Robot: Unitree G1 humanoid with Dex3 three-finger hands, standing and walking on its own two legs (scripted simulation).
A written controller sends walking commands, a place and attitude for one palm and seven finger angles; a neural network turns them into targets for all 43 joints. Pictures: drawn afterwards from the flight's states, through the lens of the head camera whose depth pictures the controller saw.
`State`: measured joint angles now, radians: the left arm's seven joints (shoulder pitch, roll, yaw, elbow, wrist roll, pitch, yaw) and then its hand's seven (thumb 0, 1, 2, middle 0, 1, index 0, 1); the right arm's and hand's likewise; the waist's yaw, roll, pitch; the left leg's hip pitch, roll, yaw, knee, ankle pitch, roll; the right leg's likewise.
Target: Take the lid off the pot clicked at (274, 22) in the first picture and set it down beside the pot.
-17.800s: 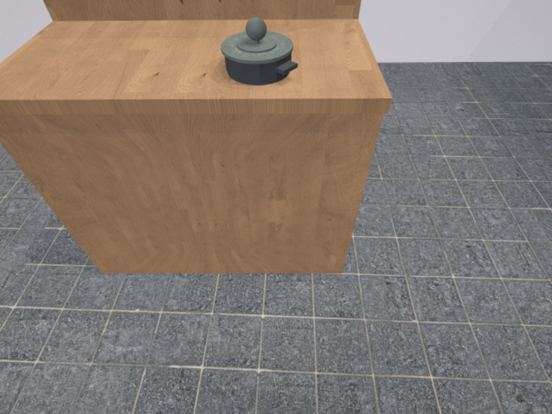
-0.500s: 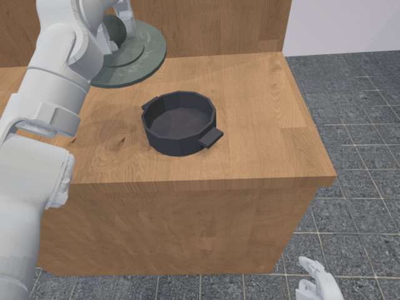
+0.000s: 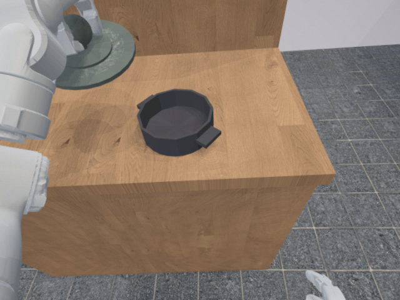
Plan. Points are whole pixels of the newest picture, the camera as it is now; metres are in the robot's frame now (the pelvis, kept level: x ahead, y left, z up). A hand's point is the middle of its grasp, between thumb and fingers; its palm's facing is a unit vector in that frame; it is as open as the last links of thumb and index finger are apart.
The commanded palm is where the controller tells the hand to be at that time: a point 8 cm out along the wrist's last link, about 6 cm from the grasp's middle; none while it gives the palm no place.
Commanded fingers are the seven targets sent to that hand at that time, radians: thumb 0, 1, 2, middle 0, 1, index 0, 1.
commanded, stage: move the lid sideways beside the pot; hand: left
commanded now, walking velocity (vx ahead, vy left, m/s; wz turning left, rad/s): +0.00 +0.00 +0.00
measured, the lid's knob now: (75, 31) +0.48 +0.21 +0.30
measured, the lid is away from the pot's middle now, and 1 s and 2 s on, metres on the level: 0.15 0.25 0.23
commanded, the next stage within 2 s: lower the lid onto the table in 0.90 s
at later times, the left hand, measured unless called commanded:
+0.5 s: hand (30, 37) +0.44 +0.27 +0.31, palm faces -0.08 -0.06 -0.99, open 7.9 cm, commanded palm +0.42 +0.27 +0.39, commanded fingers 0.00 0.35 1.36 -1.05 -0.65 -1.03 -0.64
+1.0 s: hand (9, 42) +0.44 +0.30 +0.31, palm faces -0.09 -0.05 -0.99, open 7.9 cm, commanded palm +0.41 +0.30 +0.38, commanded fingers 0.00 0.35 1.36 -1.05 -0.65 -1.03 -0.64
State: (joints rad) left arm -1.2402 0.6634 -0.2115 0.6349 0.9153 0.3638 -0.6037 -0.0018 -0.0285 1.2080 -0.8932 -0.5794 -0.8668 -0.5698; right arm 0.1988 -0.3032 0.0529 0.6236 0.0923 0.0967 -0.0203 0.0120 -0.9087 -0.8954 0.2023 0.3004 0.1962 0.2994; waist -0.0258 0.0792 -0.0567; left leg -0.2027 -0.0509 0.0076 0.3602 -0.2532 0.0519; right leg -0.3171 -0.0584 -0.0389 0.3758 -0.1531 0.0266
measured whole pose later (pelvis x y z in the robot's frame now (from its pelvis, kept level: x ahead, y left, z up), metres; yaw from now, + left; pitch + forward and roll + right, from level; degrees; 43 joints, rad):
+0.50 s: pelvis +0.00 +0.00 +0.00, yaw +1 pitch +6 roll +0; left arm -1.24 0.78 -0.17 0.72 0.94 0.31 -0.62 0.00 -0.03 1.21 -0.89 -0.58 -0.87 -0.57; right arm 0.20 -0.30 0.06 0.63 0.10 0.13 -0.03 0.01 -0.91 -0.90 0.20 0.30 0.20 0.30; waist -0.03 0.08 -0.05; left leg -0.22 -0.04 -0.01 0.38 -0.26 0.05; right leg -0.32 -0.05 -0.05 0.36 -0.15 0.02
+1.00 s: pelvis +0.00 +0.00 +0.00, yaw +1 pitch +6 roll -1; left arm -1.20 0.87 -0.11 0.71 0.95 0.26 -0.63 0.00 -0.03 1.21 -0.89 -0.58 -0.86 -0.57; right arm 0.22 -0.32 0.05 0.63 0.11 0.16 -0.03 0.01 -0.91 -0.90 0.20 0.30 0.20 0.30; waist -0.03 0.08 -0.03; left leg -0.22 -0.04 -0.01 0.38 -0.26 0.05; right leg -0.31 -0.04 -0.06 0.34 -0.14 0.02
